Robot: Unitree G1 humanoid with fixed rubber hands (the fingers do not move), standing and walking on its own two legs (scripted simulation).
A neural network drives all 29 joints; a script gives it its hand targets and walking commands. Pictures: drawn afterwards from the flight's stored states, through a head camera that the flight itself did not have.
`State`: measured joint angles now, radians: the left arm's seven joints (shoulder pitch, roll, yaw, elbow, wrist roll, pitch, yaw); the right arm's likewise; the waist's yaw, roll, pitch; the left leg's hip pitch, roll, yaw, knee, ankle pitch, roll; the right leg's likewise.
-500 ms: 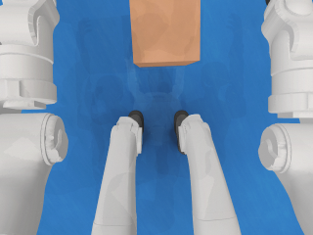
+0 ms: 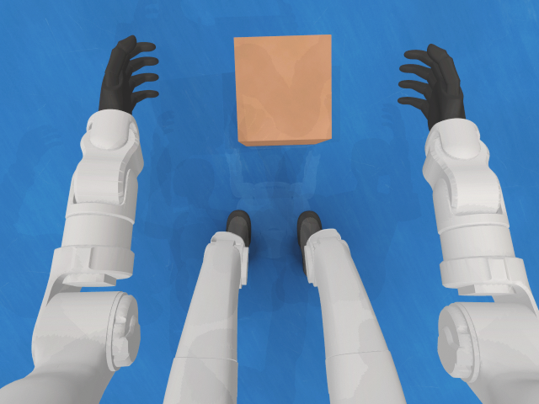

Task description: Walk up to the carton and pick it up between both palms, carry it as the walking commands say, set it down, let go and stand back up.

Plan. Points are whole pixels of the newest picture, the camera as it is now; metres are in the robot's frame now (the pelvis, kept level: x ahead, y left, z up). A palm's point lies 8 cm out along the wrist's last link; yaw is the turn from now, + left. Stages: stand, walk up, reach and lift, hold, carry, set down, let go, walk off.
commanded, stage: let go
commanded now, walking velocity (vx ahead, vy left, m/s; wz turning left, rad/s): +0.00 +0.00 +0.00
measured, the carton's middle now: (281, 100) +0.53 -0.03 -0.56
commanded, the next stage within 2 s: stand in 1.10 s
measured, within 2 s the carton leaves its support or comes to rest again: neither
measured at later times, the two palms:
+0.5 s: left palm (24, 265) +0.30 +0.22 -0.01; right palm (534, 258) +0.29 -0.22 -0.01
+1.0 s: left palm out of the picture +0.28 +0.24 +0.02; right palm out of the picture +0.28 -0.22 +0.02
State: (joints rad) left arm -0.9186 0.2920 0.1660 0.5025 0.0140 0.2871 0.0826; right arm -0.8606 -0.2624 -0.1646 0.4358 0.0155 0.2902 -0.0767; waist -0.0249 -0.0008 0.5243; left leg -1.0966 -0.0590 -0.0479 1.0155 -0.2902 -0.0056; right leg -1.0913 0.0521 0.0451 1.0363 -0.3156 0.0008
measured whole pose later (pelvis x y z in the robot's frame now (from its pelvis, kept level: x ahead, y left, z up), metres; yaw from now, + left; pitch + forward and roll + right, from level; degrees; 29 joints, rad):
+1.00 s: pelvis +0.12 +0.01 +0.09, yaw -1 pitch -6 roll +0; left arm 0.22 0.21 0.04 0.41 0.03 0.14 -0.07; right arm 0.21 -0.21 -0.03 0.41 -0.03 0.14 0.07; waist 0.01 0.01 0.12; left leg -0.06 -0.05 -0.04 0.47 -0.30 0.03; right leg -0.06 0.03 0.08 0.47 -0.31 0.00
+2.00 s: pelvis +0.03 +0.00 +0.08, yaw -1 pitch -5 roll +0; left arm 0.38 0.30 0.07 0.73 0.03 -0.04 -0.01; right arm 0.36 -0.29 -0.08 0.78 -0.03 -0.04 0.01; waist 0.00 0.01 -0.11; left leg -0.27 -0.03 -0.06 0.59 -0.24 0.01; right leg -0.26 0.05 0.06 0.57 -0.23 -0.01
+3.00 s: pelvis -0.16 -0.01 +0.06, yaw -1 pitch -6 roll +2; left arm 0.37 0.35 0.10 0.63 0.02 -0.01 0.00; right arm 0.44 -0.35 -0.09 0.70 -0.02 0.00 0.00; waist -0.03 -0.03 -0.04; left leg -0.21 0.00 -0.01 0.68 -0.37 0.00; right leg -0.42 0.00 0.02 0.82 -0.33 -0.02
